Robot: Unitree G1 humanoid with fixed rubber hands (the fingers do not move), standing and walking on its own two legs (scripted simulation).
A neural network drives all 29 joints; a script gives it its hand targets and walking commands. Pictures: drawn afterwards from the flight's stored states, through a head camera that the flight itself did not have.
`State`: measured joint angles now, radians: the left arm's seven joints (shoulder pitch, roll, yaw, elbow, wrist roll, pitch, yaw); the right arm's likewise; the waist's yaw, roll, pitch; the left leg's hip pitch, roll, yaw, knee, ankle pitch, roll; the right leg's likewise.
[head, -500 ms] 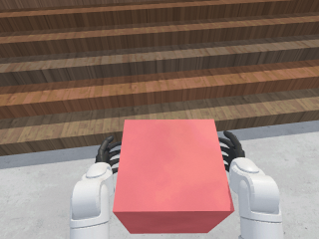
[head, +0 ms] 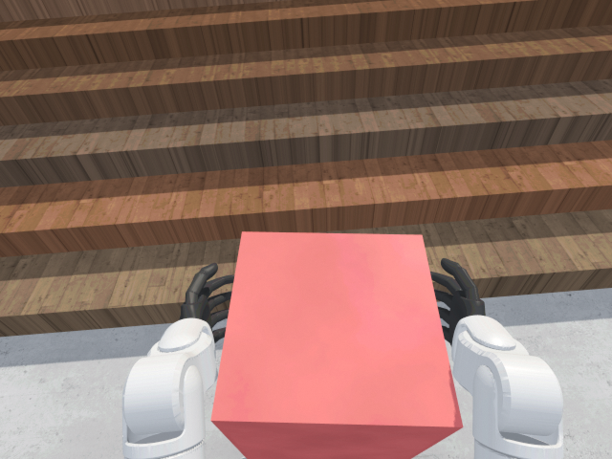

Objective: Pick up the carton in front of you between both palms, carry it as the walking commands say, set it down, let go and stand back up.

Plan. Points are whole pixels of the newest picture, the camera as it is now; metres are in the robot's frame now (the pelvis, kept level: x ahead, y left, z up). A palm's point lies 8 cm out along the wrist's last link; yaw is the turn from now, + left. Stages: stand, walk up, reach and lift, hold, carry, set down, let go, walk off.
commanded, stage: carry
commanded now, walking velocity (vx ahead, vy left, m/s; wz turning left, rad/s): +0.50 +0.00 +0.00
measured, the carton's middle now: (328, 356) +0.24 +0.01 +0.03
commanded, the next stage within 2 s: none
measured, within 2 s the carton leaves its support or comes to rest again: neither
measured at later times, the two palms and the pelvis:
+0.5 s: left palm (247, 107) +0.63 +0.16 +0.15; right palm (423, 103) +0.62 -0.14 +0.16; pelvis +0.32 +0.02 +0.00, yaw -2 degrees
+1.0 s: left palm (288, 43) +1.01 +0.12 +0.12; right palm (410, 41) +1.01 -0.18 +0.12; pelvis +0.65 -0.03 -0.01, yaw -3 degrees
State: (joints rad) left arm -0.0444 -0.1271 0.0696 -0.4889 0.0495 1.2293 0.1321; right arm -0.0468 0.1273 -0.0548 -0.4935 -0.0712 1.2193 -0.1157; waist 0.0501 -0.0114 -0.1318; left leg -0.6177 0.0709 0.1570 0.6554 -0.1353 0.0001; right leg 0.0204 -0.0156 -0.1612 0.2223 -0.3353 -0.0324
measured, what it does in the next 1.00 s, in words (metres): walks ahead: left foot, then right foot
